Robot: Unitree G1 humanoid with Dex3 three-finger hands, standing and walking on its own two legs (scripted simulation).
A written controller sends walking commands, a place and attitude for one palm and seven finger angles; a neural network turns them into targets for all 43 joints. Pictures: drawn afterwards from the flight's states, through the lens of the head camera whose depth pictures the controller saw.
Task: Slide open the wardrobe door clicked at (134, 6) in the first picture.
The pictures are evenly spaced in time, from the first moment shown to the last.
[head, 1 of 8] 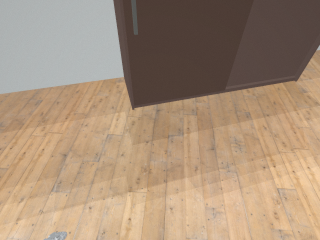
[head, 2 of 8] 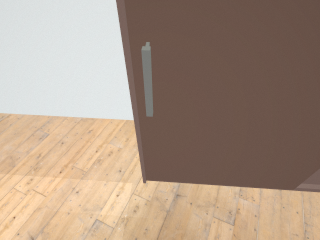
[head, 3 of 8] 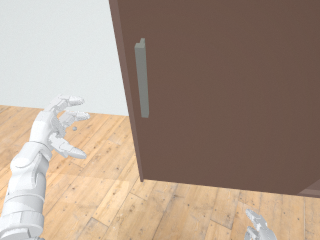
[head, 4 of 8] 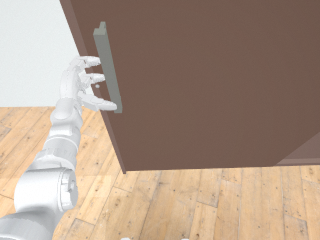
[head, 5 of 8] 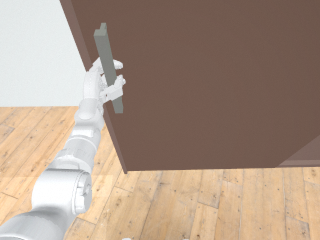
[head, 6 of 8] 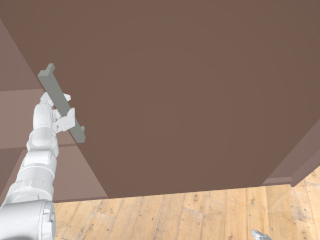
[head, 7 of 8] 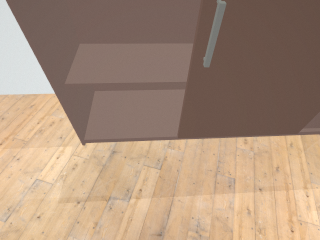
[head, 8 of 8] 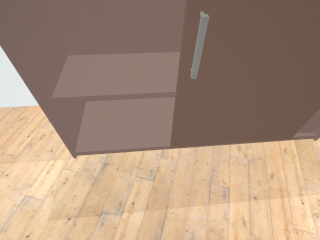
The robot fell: no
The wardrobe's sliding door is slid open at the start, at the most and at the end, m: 0.00 0.68 0.68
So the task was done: yes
